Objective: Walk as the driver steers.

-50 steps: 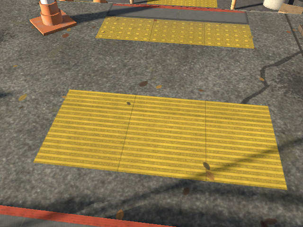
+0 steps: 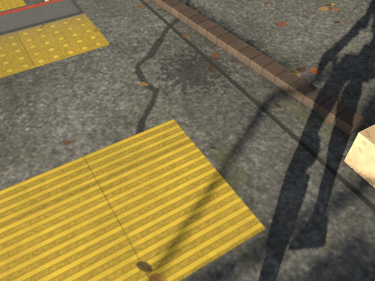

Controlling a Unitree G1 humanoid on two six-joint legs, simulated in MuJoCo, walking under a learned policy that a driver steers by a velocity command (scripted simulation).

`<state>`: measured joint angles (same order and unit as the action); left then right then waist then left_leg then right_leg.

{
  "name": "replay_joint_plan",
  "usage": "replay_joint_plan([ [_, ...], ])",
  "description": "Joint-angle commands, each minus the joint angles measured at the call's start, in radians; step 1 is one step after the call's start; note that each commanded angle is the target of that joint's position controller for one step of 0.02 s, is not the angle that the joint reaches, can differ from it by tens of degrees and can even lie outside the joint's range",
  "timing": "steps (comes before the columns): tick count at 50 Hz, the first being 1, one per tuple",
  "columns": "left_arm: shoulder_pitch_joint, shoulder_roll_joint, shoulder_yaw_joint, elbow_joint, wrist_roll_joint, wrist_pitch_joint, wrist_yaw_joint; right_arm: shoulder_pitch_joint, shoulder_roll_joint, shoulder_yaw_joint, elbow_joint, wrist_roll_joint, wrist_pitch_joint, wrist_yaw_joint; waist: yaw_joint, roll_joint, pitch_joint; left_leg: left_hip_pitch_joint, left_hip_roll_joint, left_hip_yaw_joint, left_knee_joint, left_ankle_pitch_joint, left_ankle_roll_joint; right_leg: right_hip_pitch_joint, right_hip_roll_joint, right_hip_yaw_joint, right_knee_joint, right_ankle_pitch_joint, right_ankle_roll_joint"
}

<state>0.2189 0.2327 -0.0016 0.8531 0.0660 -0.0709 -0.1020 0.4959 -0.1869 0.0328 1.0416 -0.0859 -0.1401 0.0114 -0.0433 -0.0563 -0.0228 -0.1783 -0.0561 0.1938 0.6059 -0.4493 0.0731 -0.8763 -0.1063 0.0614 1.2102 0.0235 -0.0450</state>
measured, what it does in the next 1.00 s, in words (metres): goes down: right foot 0.14 m lower, then left foot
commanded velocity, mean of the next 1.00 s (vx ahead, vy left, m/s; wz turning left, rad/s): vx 0.31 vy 0.00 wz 0.07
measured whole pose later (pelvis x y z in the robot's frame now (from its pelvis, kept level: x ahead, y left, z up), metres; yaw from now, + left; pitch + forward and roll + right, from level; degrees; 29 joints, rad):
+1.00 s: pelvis +0.47 +0.01 -0.11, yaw +8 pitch +5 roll -3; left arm 0.04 0.27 0.09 0.87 0.00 -0.03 0.05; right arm 0.22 -0.24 -0.09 0.75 0.02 -0.02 -0.02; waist -0.03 -0.01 -0.01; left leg -0.39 -0.07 -0.08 0.47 -0.15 0.09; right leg -0.60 0.00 0.06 0.98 -0.26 -0.01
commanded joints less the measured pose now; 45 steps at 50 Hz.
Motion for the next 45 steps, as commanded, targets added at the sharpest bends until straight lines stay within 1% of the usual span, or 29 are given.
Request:
replay_joint_plan([
  [1,-0.048,0.027,0.002,-0.072,-0.001,-0.008,-0.009,0.054,-0.163,-0.017,0.012,-0.012,-0.028,-0.003,0.041,0.091,0.094,0.044,0.361,-0.282,-0.241,0.849,0.159,-0.024,0.003,0.062,-0.145,0.086,-0.001],
  [2,-0.043,0.036,0.006,-0.065,0.012,-0.009,-0.007,0.049,-0.173,-0.023,0.009,-0.018,-0.02,0.007,0.04,0.089,0.086,0.109,0.346,-0.25,-0.21,0.839,0.14,-0.057,0.024,0.048,-0.154,0.095,-0.005],
  [3,-0.109,0.027,-0.004,-0.084,0.016,-0.011,0.003,0.085,-0.123,-0.014,0.042,-0.028,-0.014,-0.003,-0.002,0.065,0.114,0.284,0.352,-0.279,-0.169,0.716,0.126,-0.225,-0.002,0.162,-0.28,0.225,-0.003],
  [5,-0.209,0.016,-0.008,-0.107,0.02,-0.013,0.015,0.225,-0.069,-0.001,0.084,-0.02,-0.006,-0.017,-0.064,0.086,0.139,0.461,0.337,-0.271,-0.153,0.629,0.115,-0.36,0.03,0.132,-0.414,0.291,0.004],
  [7,-0.294,0.017,-0.012,-0.113,0.003,-0.009,0.01,0.245,-0.016,0.013,0.082,-0.026,-0.003,-0.012,-0.071,0.074,0.172,0.326,0.276,-0.196,-0.169,0.548,0.103,-0.186,0.02,0.063,-0.556,0.445,-0.004],
  [10,-0.352,-0.005,-0.031,-0.152,0.009,0.005,-0.01,0.168,-0.066,0.001,0.062,-0.028,0.009,0.028,-0.044,0.089,0.212,-0.056,0.241,-0.128,-0.242,0.347,0.113,0.293,0.043,-0.065,-0.557,0.448,-0.028],
  [13,-0.431,0.043,-0.027,-0.166,0.03,0.024,-0.005,0.212,-0.109,-0.023,0.101,0.0,0.014,0.008,-0.082,0.062,0.267,0.217,0.26,-0.156,-0.181,0.415,0.108,0.188,0.032,-0.064,-0.736,0.245,-0.016],
  [14,-0.529,0.057,0.004,-0.176,-0.175,0.008,0.0,0.129,-0.154,-0.057,0.073,0.157,0.07,-0.021,-0.083,0.007,0.356,0.202,0.267,-0.165,-0.05,0.621,0.046,0.153,0.087,-0.091,-0.825,0.193,-0.021],
  [15,-0.462,0.049,0.0,-0.15,-0.178,-0.002,-0.002,0.178,-0.171,-0.057,0.087,0.141,0.091,-0.029,-0.073,0.021,0.268,0.281,0.276,-0.16,0.078,0.772,0.035,0.238,0.095,-0.1,-0.878,0.243,-0.034],
  [16,-0.374,0.037,0.006,-0.107,-0.153,-0.004,-0.004,0.207,-0.157,-0.062,0.099,0.121,0.1,-0.031,-0.062,0.096,0.183,0.296,0.284,-0.168,0.212,0.838,0.04,0.37,0.088,-0.092,-0.909,0.292,-0.052],
  [17,-0.195,0.065,0.029,-0.037,-0.126,-0.004,0.007,0.163,-0.129,-0.061,0.099,0.113,0.097,-0.026,0.029,0.114,0.103,0.176,0.238,-0.149,0.426,0.825,0.024,0.625,0.107,-0.116,-0.95,0.393,-0.071],
  [18,0.016,0.116,0.051,0.043,-0.1,0.007,0.022,0.123,-0.112,-0.064,0.088,0.105,0.081,-0.017,0.133,0.086,0.01,-0.08,0.162,-0.124,0.71,0.535,-0.022,0.977,0.041,-0.075,-0.931,0.586,-0.098],
  [19,0.231,0.169,0.052,0.125,-0.064,0.01,0.036,0.1,-0.054,-0.063,0.069,0.088,0.063,-0.02,0.193,-0.099,-0.175,-0.422,0.024,-0.12,1.195,-0.413,-0.08,1.379,-0.139,0.042,-0.671,1.225,-0.156],
  [20,0.297,0.225,0.062,0.131,-0.04,0.007,0.052,0.232,-0.019,-0.049,0.051,0.146,0.03,-0.008,0.182,-0.212,-0.45,-0.624,0.013,-0.406,1.344,-0.435,-0.093,1.685,-0.34,0.239,-0.414,1.485,-0.338],
  [21,0.265,0.2,0.069,0.117,-0.062,0.022,0.059,0.121,-0.088,-0.059,-0.027,0.165,0.015,-0.002,0.206,-0.132,-0.543,-0.708,0.075,-0.434,1.183,-0.341,-0.11,1.673,-0.341,0.319,-0.542,1.017,-0.398],
  [22,0.168,0.167,0.066,0.09,-0.059,0.032,0.074,0.024,-0.097,-0.063,-0.075,0.169,0.017,-0.009,0.163,-0.045,-0.46,-0.719,0.133,-0.389,1.1,-0.272,-0.112,1.496,-0.313,0.316,-0.64,0.67,-0.379],
  [23,0.016,0.106,0.047,0.045,-0.06,0.028,0.083,-0.016,-0.107,-0.072,-0.083,0.157,0.034,-0.029,0.092,0.136,-0.379,-0.644,0.177,-0.336,0.98,-0.135,-0.116,1.243,-0.292,0.3,-0.73,0.464,-0.342],
  [24,-0.101,0.074,0.038,0.032,-0.069,0.016,0.092,-0.004,-0.064,-0.083,-0.071,0.142,0.066,-0.047,0.018,0.201,-0.244,-0.531,0.193,-0.331,0.883,-0.006,-0.134,0.933,-0.294,0.269,-0.812,0.458,-0.336],
  [25,-0.151,0.085,0.041,0.036,-0.057,0.004,0.092,0.0,-0.035,-0.087,-0.081,0.119,0.095,-0.062,-0.03,0.185,-0.162,-0.414,0.215,-0.336,0.774,0.038,-0.155,0.708,-0.286,0.244,-0.834,0.492,-0.314],
  [27,-0.157,0.077,0.042,0.059,-0.039,-0.006,0.093,-0.035,0.001,-0.085,-0.113,0.115,0.107,-0.072,-0.051,0.061,-0.073,-0.3,0.217,-0.323,0.521,0.07,-0.164,0.502,-0.204,0.096,-0.874,0.539,-0.251],
  [30,-0.15,0.127,0.065,0.058,-0.047,-0.001,0.129,-0.151,-0.044,-0.094,-0.166,0.113,0.098,-0.062,-0.032,-0.067,-0.106,-0.222,0.162,-0.253,0.276,0.286,-0.149,0.512,-0.123,-0.047,-0.868,0.582,-0.194],
  [35,-0.117,0.149,0.089,0.058,-0.083,0.032,0.169,-0.354,-0.105,-0.116,-0.277,0.096,0.13,-0.037,0.007,-0.05,-0.062,-0.298,0.149,-0.245,0.191,0.31,-0.096,0.62,-0.182,-0.047,-0.861,0.274,-0.147],
  [38,-0.127,0.162,0.107,0.037,-0.104,0.054,0.181,-0.38,-0.121,-0.132,-0.313,0.087,0.141,-0.019,-0.007,-0.019,-0.03,-0.264,0.126,-0.207,0.064,0.275,-0.051,0.647,-0.189,-0.063,-0.767,0.094,-0.087],
  [39,-0.105,0.15,0.107,0.036,-0.104,0.057,0.18,-0.36,-0.133,-0.142,-0.306,0.081,0.141,-0.016,-0.008,0.025,-0.043,-0.199,0.099,-0.194,-0.002,0.338,-0.031,0.644,-0.153,-0.091,-0.685,0.042,-0.051],
  [40,-0.039,0.121,0.107,0.036,-0.083,0.059,0.176,-0.324,-0.213,-0.171,-0.304,0.077,0.137,-0.02,0.011,0.202,-0.056,-0.079,0.148,-0.308,-0.085,0.775,0.009,0.565,-0.051,-0.19,-0.464,-0.1,0.022],
  [41,-0.035,0.072,0.088,-0.008,-0.053,0.055,0.165,-0.254,-0.311,-0.195,-0.305,0.076,0.134,-0.023,0.018,0.463,-0.106,0.199,0.341,-0.66,-0.143,0.951,0.173,0.2,0.121,-0.202,-0.118,-0.62,0.1],
  [42,-0.084,0.075,0.081,-0.032,-0.058,0.048,0.151,-0.154,-0.273,-0.177,-0.311,0.072,0.122,-0.009,-0.039,0.363,-0.262,0.322,0.391,-0.861,-0.233,0.577,0.261,0.073,0.159,-0.013,0.024,-0.712,0.077],
  [43,-0.14,0.097,0.088,-0.039,-0.08,0.044,0.145,-0.17,-0.249,-0.172,-0.327,0.072,0.108,-0.007,-0.042,0.246,-0.22,0.315,0.37,-0.855,-0.269,0.298,0.232,-0.012,0.136,0.043,0.072,-0.628,0.046],
  [45,-0.178,0.122,0.103,-0.026,-0.068,0.041,0.155,-0.288,-0.221,-0.166,-0.356,0.108,0.108,-0.027,0.007,0.133,-0.107,0.157,0.307,-0.748,-0.318,0.045,0.143,-0.009,0.075,0.063,-0.062,-0.42,0.024],
])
